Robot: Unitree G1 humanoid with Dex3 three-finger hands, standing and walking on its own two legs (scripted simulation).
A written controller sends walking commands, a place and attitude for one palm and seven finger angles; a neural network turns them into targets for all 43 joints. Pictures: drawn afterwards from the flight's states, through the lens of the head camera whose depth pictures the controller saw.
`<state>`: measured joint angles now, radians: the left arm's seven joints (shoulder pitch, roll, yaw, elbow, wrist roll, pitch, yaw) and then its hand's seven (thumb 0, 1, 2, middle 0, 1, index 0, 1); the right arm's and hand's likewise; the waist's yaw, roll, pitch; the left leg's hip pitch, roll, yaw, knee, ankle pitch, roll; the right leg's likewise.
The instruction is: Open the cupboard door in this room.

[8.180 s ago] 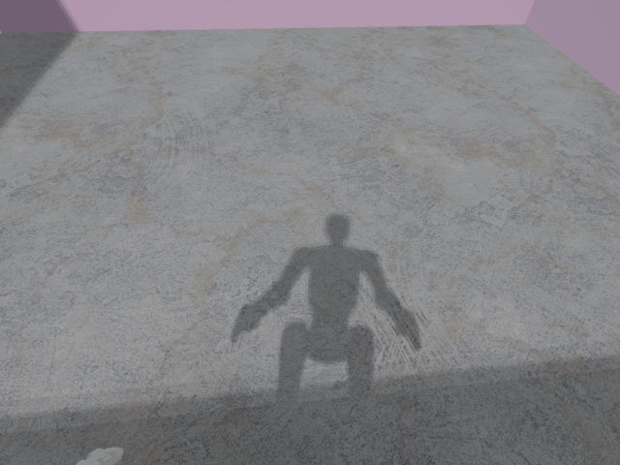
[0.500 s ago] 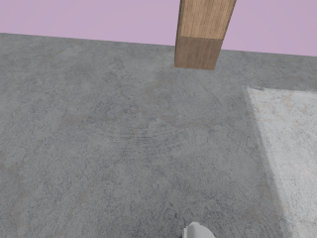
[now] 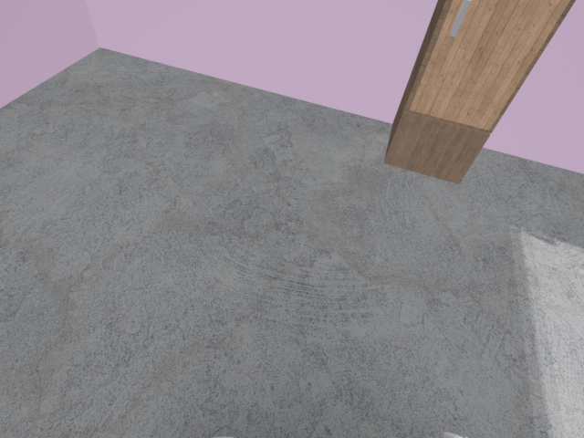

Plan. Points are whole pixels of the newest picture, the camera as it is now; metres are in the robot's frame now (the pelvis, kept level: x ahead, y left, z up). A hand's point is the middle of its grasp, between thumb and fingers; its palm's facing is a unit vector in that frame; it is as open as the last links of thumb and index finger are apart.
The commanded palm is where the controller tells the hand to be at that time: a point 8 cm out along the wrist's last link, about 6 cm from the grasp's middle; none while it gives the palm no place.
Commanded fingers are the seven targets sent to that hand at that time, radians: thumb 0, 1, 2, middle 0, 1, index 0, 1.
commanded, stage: stand and wait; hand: left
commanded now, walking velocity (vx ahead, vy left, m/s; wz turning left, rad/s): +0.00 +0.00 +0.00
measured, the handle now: (460, 16) +1.52 -0.48 +0.02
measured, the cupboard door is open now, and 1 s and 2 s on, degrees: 0 0 0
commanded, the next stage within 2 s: turn or walk to find it in 0.24 s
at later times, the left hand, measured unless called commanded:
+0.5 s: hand out of the picture +0.01 +0.16 -0.16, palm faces -0.01 -0.99 -0.17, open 7.4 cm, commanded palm none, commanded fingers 0.00 0.90 0.90 -0.20 -0.30 -0.20 -0.30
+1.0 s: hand (274, 347) +0.29 +0.05 -0.15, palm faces -0.24 -0.94 -0.24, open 7.4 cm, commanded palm none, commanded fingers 0.00 0.90 0.90 -0.20 -0.30 -0.20 -0.30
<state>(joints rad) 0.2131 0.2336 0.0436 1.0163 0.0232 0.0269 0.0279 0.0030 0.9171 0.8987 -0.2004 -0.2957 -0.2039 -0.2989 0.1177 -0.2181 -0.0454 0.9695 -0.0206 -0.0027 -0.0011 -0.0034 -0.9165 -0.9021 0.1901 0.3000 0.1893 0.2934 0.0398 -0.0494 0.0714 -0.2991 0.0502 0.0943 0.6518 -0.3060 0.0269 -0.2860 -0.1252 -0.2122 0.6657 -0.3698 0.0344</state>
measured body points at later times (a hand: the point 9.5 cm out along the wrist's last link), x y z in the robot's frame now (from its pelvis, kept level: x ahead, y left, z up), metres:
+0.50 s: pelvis +0.02 +0.00 +0.01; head +0.02 -0.01 +0.46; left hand +0.01 +0.22 -0.15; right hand +0.03 -0.25 -0.15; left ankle +0.02 +0.10 -0.72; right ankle +0.00 -0.14 -0.72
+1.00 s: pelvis +0.13 -0.11 +0.00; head +0.16 -0.14 +0.45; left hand +0.30 +0.10 -0.13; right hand +0.00 -0.29 -0.17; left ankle +0.06 +0.06 -0.65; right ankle +0.15 -0.19 -0.72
